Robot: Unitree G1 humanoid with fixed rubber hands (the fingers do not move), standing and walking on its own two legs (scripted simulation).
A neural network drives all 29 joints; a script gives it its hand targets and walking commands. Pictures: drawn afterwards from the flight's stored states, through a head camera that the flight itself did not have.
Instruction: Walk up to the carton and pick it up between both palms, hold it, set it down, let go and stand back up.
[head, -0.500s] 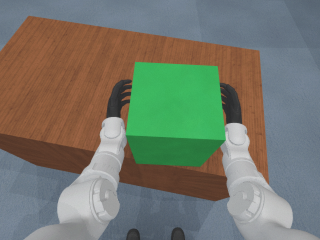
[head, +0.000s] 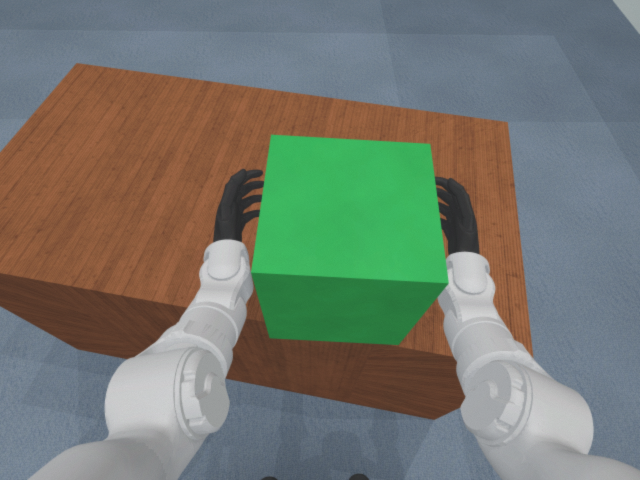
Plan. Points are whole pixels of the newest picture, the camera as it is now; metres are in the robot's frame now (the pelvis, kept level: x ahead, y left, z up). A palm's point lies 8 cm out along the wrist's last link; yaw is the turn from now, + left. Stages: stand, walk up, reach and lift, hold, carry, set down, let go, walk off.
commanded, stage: reach and lift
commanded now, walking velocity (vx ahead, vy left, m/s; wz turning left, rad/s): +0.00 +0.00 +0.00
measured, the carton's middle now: (341, 251) +0.44 -0.02 -0.03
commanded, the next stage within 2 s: none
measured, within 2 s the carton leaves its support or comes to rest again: neither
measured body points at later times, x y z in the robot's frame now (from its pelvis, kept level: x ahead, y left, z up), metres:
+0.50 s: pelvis +0.00 +0.00 +0.00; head +0.04 +0.01 +0.45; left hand +0.42 +0.14 +0.06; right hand +0.42 -0.16 +0.07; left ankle +0.01 +0.13 -0.74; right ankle +0.02 -0.11 -0.74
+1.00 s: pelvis +0.00 +0.01 +0.01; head +0.00 +0.02 +0.46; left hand +0.41 +0.15 +0.12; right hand +0.41 -0.15 +0.12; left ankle +0.01 +0.13 -0.74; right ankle +0.02 -0.11 -0.74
